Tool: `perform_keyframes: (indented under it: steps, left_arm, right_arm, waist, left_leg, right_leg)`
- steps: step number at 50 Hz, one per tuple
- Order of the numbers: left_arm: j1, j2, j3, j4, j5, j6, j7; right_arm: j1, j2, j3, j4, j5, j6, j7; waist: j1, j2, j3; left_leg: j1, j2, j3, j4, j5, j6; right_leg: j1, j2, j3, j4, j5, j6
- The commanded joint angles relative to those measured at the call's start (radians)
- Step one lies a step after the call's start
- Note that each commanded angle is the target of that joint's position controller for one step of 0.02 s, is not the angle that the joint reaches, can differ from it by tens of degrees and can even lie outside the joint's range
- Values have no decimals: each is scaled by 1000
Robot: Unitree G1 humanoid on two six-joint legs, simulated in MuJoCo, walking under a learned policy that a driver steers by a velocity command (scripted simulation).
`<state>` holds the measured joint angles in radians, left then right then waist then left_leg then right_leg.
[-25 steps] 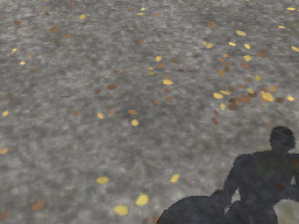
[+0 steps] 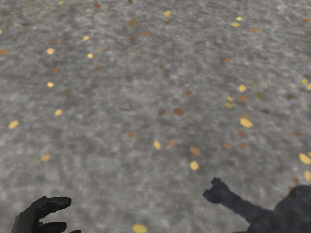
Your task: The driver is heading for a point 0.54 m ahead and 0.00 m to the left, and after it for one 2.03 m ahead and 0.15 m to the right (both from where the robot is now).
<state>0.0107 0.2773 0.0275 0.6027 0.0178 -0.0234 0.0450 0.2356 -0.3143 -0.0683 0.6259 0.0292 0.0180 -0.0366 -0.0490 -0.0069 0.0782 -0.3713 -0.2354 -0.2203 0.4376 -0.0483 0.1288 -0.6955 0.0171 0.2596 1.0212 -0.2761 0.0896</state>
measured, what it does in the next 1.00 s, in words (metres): walks ahead: right foot, then left foot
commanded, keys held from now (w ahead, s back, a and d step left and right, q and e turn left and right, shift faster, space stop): q+shift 0.20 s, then shift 0.50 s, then e+shift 0.02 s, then w+e+shift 0.28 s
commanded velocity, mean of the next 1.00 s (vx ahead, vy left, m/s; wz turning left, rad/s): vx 0.14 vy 0.00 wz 0.27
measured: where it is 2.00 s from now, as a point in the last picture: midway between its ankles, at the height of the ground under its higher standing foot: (192, 165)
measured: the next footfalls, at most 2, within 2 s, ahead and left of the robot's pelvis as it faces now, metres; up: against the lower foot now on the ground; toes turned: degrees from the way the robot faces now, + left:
right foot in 0.30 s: +0.25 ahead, -0.15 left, +0.00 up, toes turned +27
left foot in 0.70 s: +0.09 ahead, +0.05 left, +0.00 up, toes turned +19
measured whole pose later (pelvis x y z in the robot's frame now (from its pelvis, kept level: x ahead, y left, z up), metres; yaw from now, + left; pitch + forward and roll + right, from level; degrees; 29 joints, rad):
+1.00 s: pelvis +0.18 -0.07 +0.01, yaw +13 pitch +1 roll +0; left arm 0.25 0.33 0.09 0.73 0.03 0.01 -0.06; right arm 0.39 -0.27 -0.06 0.75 -0.04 -0.08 -0.02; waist -0.03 -0.01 -0.04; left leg 0.02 0.05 0.10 0.26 -0.30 -0.02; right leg -0.68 -0.06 0.03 1.06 -0.19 0.02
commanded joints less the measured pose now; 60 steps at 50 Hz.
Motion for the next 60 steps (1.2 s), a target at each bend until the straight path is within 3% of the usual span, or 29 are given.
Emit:
perform_keyframes:
  steps: [1,8,11,13,14,15,16,17,18,19,21,23,30,33,34,35,36,37,38,39,41,43,47,48,51,56,58,59,60]
  left_arm:
    - [43,100,43,-36,-13,-3,11]
    - [-55,116,62,-30,-15,-57,-15]
    - [-20,137,74,-2,-18,-72,-30]
    - [31,136,81,27,-25,-74,-39]
    - [31,132,78,27,-20,-69,-39]
    - [7,168,77,-6,-4,-52,-31]
    - [90,190,82,2,26,-37,-31]
    - [108,184,89,6,8,-32,-26]
    - [83,139,77,-4,-2,-24,-20]
    - [72,116,63,-11,-9,-10,-15]
    - [54,126,51,-9,-11,8,-14]
    - [70,113,45,4,-4,21,-14]
    - [129,135,51,36,-16,37,-18]
    - [144,123,43,56,-32,42,-15]
    - [186,113,39,75,-37,37,-16]
    - [210,99,34,82,-27,25,-21]
    - [233,34,17,72,-10,5,-34]
    - [167,51,18,71,-14,1,-37]
    - [91,108,38,48,-41,1,-38]
    - [36,133,50,25,-59,0,-36]
    - [88,128,65,38,-72,-1,-38]
    - [126,100,63,53,-60,-19,-50]
    - [117,79,59,34,-53,-19,-69]
    - [58,91,63,19,58,21,-113]
    - [47,90,62,-12,20,50,-162]
    - [-36,90,45,-55,19,51,-163]
    - [46,100,47,-36,21,47,-141]
    - [244,112,60,22,18,34,-123]
    - [508,165,89,111,20,19,-108]
  right_arm:
    - [-2,-171,-55,-83,10,21,-31]
    - [1,-157,-69,-106,-1,38,-31]
    - [-37,-150,-65,-130,-3,39,-24]
    - [-55,-126,-52,-134,-1,39,-19]
    - [-3,-81,-35,-119,1,37,-10]
    - [87,-35,-17,-99,-15,33,0]
    - [85,-126,-40,-124,1,25,6]
    - [80,-208,-60,-109,-10,18,8]
    - [38,-235,-68,-80,-10,26,4]
    - [20,-208,-62,-58,-13,42,-4]
    - [11,-135,-37,-64,-16,50,-7]
    - [0,-87,-20,-68,-11,41,-6]
    - [-37,-55,0,-43,-18,16,2]
    - [31,-39,1,7,-19,6,13]
    - [34,-44,1,12,-27,2,15]
    - [35,-85,-2,1,-43,0,12]
    - [16,-133,-13,19,-65,0,11]
    - [45,-57,1,23,-70,-8,18]
    - [85,-125,-22,26,-62,-13,16]
    - [111,-177,-39,37,-55,-24,9]
    - [121,-130,-28,51,-34,-68,-5]
    - [115,-86,-20,50,-23,-98,-8]
    - [92,-88,-25,44,-36,-119,1]
    - [144,-108,-25,76,-82,-107,16]
    - [111,-118,-33,80,-79,-111,20]
    - [137,-147,-43,125,-82,-106,20]
    - [166,-166,-41,150,-74,-98,23]
    - [162,-182,-38,166,-70,-91,27]
    - [148,-169,-26,160,-65,-92,27]
  waist:
    - [32,97,-215]
    - [-6,168,-178]
    - [11,167,-187]
    - [30,142,-189]
    - [14,33,-214]
    - [-29,-152,-250]
    - [-5,-264,-243]
    - [8,-210,-242]
    - [33,-129,-199]
    - [39,-66,-176]
    - [36,-69,-112]
    - [42,-119,-119]
    - [92,-201,-149]
    - [53,-166,-141]
    - [49,-143,-135]
    - [58,-69,-153]
    - [109,154,-160]
    - [36,170,-178]
    - [-21,217,-100]
    - [-55,266,-18]
    - [-28,219,70]
    - [-13,150,31]
    - [-13,133,-3]
    - [-25,69,8]
    - [0,145,50]
    - [-8,120,86]
    - [37,119,19]
    - [143,100,-75]
    - [276,11,-214]
  left_leg:
    - [211,228,-308,-80,18,-22]
    - [324,227,-420,4,148,-2]
    - [302,226,-460,54,224,2]
    - [229,188,-440,116,86,-18]
    - [148,131,-374,224,-232,-49]
    - [1,42,-239,418,-601,-94]
    - [-132,-9,-113,609,-741,-149]
    - [-175,65,-66,759,-650,-199]
    - [-185,101,-44,817,-552,-213]
    - [-175,107,-27,859,-488,-219]
    - [-155,94,41,898,-425,-227]
    - [-136,107,96,807,-395,-232]
    - [32,219,173,304,-385,-216]
    - [177,206,195,11,-212,-167]
    - [246,212,174,-74,-140,-134]
    - [336,296,91,-62,-60,-97]
    - [304,393,4,-35,-22,-31]
    - [237,412,-20,-116,-398,13]
    - [255,453,-108,-212,-699,39]
    - [258,551,-229,-293,-797,75]
    - [362,587,-254,-313,-745,79]
    - [473,567,-141,-304,-586,33]
    - [431,536,71,-334,-393,8]
    - [352,521,133,-371,-421,6]
    - [307,528,251,-393,-396,-24]
    - [386,557,399,-379,-289,-42]
    - [373,561,456,-195,256,-35]
    - [314,553,483,53,589,-26]
    - [130,500,496,387,571,-40]
  right_leg:
    - [11,50,-52,-68,71,13]
    - [67,78,-27,-322,70,-10]
    - [218,80,-33,-476,80,-19]
    - [398,46,-60,-635,227,-39]
    - [542,-45,-17,-700,366,-90]
    - [696,-250,151,-634,656,-197]
    - [691,-410,331,-627,830,-379]
    - [653,-442,388,-628,715,-427]
    - [604,-359,281,-625,545,-380]
    - [558,-281,189,-631,404,-319]
    - [453,-205,92,-676,346,-286]
    - [468,-148,17,-699,286,-274]
    - [535,-190,62,-704,151,-312]
    - [485,-187,64,-665,161,-288]
    - [437,-169,47,-653,159,-250]
    - [358,-147,3,-601,119,-190]
    - [315,-38,-132,-554,17,-125]
    - [348,11,-202,-494,-90,-78]
    - [208,64,-264,-342,-152,-69]
    - [59,19,-258,-177,-197,-74]
    - [-182,-42,-137,8,-146,-102]
    - [-260,-63,-124,48,-34,-109]
    - [-222,-103,-195,68,111,-60]
    - [-166,-79,-249,67,85,-62]
    - [-131,-123,-256,-18,149,-83]
    - [-43,-125,-368,-203,38,-192]
    - [182,-21,-433,-251,-96,-254]
    - [434,64,-447,-288,-99,-279]
    - [795,91,-384,-358,-56,-283]
Velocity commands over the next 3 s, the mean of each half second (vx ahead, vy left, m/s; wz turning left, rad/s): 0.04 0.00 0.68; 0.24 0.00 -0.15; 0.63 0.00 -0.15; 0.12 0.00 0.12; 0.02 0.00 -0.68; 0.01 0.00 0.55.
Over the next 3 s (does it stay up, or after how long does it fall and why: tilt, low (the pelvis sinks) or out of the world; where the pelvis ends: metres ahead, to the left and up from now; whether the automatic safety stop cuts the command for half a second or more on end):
stays up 0.78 -0.24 0.01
